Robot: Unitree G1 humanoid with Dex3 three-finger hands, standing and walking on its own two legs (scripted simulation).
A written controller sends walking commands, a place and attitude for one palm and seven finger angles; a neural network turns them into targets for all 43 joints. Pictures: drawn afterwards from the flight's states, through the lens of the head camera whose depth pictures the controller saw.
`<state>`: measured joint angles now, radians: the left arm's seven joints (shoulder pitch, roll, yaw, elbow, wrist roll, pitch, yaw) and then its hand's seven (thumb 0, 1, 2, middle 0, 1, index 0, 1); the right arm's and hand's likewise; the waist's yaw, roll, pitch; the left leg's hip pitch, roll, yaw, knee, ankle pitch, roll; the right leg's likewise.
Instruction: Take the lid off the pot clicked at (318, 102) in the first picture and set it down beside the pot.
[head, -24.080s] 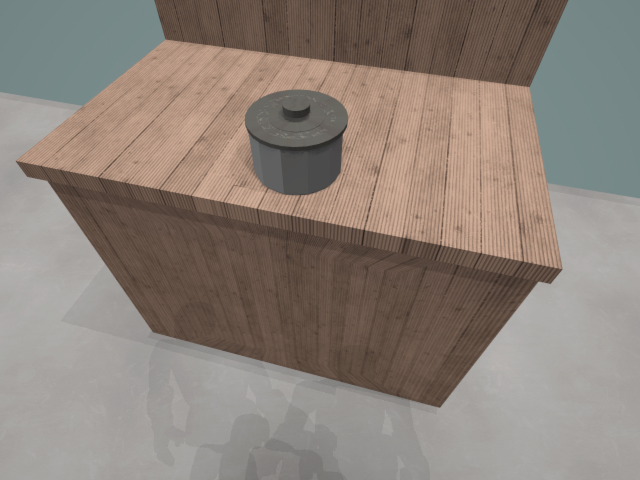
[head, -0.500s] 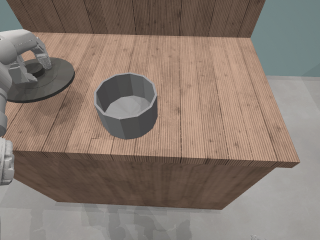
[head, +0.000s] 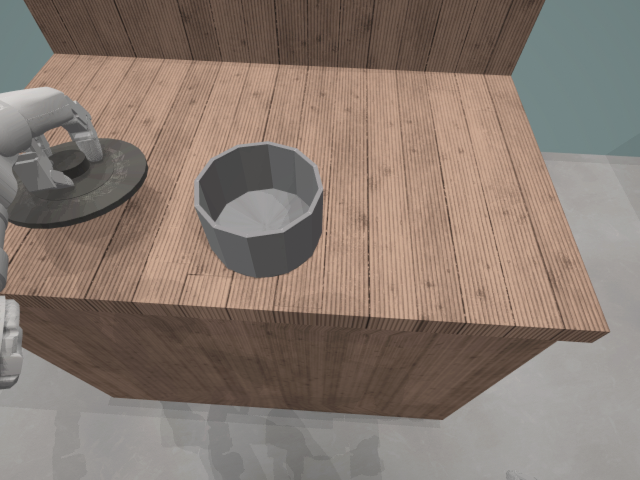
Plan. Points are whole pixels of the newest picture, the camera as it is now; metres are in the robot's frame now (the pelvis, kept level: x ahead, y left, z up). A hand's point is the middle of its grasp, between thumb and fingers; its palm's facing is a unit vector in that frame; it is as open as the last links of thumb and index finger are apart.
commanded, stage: lower the lid onto the table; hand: left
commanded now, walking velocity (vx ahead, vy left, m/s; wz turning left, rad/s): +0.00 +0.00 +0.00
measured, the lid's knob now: (67, 164) +0.47 +0.31 +0.12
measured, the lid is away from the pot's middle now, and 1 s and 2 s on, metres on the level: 0.23 0.23 0.25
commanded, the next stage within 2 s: open the fingers wide in 1.30 s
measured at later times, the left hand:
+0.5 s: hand (58, 189) +0.44 +0.31 +0.12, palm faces -0.46 -0.08 -0.88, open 7.7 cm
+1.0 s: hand (75, 201) +0.44 +0.30 +0.09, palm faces -0.49 -0.08 -0.87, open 7.7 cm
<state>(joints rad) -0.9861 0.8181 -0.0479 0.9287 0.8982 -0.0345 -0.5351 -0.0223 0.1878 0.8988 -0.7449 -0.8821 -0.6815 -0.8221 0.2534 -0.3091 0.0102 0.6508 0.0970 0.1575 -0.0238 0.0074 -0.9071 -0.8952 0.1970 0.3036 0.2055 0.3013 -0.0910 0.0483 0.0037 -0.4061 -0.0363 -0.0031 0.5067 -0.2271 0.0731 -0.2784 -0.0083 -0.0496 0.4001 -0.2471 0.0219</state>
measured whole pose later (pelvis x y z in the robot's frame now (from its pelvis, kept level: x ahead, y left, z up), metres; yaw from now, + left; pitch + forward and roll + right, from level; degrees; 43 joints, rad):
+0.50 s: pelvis -0.01 +0.02 +0.00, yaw +0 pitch +8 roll -3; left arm -0.97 0.78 -0.09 0.96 0.91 -0.10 -0.51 -0.02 0.19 0.90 -0.74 -0.88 -0.68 -0.82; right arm 0.29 -0.30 0.01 0.66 0.09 0.16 -0.03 0.01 -0.91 -0.90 0.20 0.30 0.21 0.30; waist -0.10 0.04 -0.01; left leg -0.45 -0.05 0.00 0.55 -0.23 0.09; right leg -0.32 -0.02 -0.05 0.44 -0.25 0.02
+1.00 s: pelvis -0.01 +0.02 -0.01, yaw -1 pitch +9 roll -3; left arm -0.97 0.76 -0.08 1.05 0.94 -0.14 -0.45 -0.02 0.19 0.90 -0.74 -0.88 -0.68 -0.82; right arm 0.33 -0.30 0.01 0.67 0.08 0.14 -0.04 0.01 -0.91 -0.89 0.20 0.30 0.21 0.30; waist -0.11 0.03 -0.02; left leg -0.50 -0.05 0.02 0.59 -0.25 0.10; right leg -0.37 -0.02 -0.03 0.48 -0.27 0.02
